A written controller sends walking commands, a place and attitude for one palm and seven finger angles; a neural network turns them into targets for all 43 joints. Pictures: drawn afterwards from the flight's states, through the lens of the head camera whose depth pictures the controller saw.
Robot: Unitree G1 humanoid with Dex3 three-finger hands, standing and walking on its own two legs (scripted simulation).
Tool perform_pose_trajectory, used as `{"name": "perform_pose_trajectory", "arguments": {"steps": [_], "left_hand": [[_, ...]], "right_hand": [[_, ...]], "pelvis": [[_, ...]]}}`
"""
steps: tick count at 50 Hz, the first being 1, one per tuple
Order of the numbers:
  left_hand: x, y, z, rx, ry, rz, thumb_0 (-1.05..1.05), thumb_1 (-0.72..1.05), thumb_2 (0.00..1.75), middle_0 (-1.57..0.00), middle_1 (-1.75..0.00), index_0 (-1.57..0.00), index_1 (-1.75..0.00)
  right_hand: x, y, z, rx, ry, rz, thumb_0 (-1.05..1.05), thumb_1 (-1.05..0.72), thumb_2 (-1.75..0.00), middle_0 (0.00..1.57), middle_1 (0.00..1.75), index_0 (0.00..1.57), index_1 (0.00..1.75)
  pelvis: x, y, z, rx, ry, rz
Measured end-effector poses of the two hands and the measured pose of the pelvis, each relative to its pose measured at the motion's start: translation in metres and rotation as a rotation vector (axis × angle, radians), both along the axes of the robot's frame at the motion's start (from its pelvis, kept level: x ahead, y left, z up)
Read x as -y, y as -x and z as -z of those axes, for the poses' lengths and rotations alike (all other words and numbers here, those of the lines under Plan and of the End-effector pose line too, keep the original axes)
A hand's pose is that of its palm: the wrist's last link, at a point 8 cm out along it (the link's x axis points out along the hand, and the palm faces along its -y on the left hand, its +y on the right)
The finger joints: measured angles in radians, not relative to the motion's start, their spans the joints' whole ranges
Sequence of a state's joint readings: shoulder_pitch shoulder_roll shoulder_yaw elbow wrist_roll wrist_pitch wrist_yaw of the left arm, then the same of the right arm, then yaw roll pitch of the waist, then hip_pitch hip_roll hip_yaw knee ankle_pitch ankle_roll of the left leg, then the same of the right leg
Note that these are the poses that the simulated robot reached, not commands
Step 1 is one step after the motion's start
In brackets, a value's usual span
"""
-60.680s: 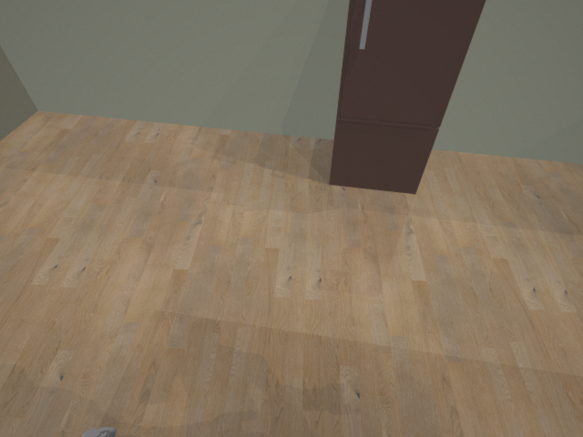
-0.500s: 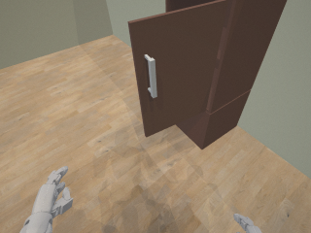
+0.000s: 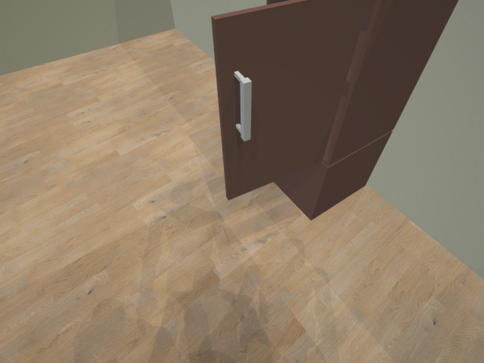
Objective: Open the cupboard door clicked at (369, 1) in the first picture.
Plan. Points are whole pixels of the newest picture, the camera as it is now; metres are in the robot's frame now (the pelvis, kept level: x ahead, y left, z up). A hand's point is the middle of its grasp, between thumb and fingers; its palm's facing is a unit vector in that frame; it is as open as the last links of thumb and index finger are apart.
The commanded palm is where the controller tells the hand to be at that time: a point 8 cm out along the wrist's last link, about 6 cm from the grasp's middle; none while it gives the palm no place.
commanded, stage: let the arm hang, fingers relaxed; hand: left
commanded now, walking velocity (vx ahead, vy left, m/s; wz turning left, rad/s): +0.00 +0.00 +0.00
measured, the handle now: (242, 107) +0.66 +0.04 +0.04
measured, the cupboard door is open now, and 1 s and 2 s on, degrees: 83 83 83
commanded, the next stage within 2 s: look to check the result in 0.46 s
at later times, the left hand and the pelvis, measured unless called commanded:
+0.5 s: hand out of the picture -0.01 +0.16 -0.18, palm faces +0.03 -0.98 -0.19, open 7.3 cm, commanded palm none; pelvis +0.00 +0.00 +0.00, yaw +0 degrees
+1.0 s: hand out of the picture +0.01 +0.19 -0.17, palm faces +0.02 -0.97 -0.25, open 7.4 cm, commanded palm none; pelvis +0.00 -0.01 +0.00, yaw +0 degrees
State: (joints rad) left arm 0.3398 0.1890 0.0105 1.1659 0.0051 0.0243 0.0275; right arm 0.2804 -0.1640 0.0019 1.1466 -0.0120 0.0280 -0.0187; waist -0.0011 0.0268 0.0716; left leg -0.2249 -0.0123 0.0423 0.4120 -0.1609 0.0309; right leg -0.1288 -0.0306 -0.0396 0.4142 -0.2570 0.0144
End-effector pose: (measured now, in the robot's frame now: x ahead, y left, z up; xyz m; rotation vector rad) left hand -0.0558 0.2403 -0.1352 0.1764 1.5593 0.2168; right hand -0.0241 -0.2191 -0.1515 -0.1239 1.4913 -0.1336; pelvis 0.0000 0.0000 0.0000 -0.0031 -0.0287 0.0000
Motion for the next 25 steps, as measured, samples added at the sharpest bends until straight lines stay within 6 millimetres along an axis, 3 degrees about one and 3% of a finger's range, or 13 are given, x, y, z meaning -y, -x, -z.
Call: {"name": "perform_pose_trajectory", "arguments": {"steps": [8, 16, 25], "left_hand": [[0.015, -0.018, 0.005, 0.075, 0.028, 0.009, 0.0, 0.91, 0.9, -0.2, -0.3, -0.2, -0.3], [0.029, -0.041, 0.01, 0.146, 0.061, 0.024, 0.0, 0.91, 0.9, -0.2, -0.3, -0.2, -0.3], [0.029, -0.045, 0.01, 0.149, 0.058, 0.027, 0.0, 0.91, 0.9, -0.2, -0.3, -0.2, -0.3]], "right_hand": [[-0.011, -0.008, 0.004, 0.048, -0.026, 0.008, 0.0, -0.9, -0.9, 0.19, 0.3, 0.2, 0.3], [-0.006, -0.008, 0.003, 0.069, -0.015, 0.021, 0.01, -0.91, -0.9, 0.19, 0.3, 0.2, 0.3], [-0.002, 0.0, 0.001, 0.051, -0.007, 0.032, 0.0, -0.91, -0.9, 0.19, 0.3, 0.2, 0.3]], "pelvis": [[-0.001, 0.004, 0.0, 0.009, -0.004, 0.002], [0.001, 0.005, 0.001, 0.011, -0.005, 0.004], [0.005, 0.004, 0.0, 0.007, -0.003, 0.003]]}}
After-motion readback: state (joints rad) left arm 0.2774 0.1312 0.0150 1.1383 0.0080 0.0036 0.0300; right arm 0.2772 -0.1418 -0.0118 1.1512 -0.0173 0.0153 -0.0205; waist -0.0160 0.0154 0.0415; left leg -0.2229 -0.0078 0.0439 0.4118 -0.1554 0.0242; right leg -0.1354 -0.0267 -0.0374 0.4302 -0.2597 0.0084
